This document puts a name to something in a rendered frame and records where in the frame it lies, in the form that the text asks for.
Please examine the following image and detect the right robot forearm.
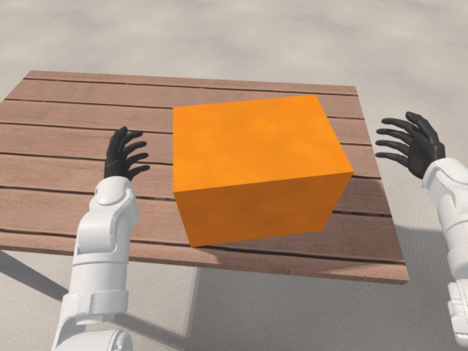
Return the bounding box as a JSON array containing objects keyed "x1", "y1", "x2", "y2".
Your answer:
[{"x1": 422, "y1": 158, "x2": 468, "y2": 280}]

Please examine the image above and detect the robot left upper arm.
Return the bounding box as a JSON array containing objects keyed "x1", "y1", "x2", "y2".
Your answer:
[{"x1": 55, "y1": 328, "x2": 133, "y2": 351}]

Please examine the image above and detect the right robot hand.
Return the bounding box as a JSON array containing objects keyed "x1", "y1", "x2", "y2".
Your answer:
[{"x1": 375, "y1": 111, "x2": 445, "y2": 179}]

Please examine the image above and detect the left robot hand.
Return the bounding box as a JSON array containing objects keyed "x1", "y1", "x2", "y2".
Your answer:
[{"x1": 104, "y1": 127, "x2": 150, "y2": 182}]

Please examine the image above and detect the left robot forearm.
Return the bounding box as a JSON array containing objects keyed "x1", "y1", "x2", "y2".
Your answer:
[{"x1": 51, "y1": 176, "x2": 140, "y2": 351}]

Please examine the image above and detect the carton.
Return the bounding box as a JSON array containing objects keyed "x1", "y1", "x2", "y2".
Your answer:
[{"x1": 173, "y1": 94, "x2": 354, "y2": 247}]

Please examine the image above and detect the robot right upper arm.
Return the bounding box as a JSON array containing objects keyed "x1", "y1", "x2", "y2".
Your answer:
[{"x1": 448, "y1": 279, "x2": 468, "y2": 347}]

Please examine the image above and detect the table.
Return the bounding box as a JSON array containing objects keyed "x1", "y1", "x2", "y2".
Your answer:
[{"x1": 0, "y1": 70, "x2": 410, "y2": 300}]

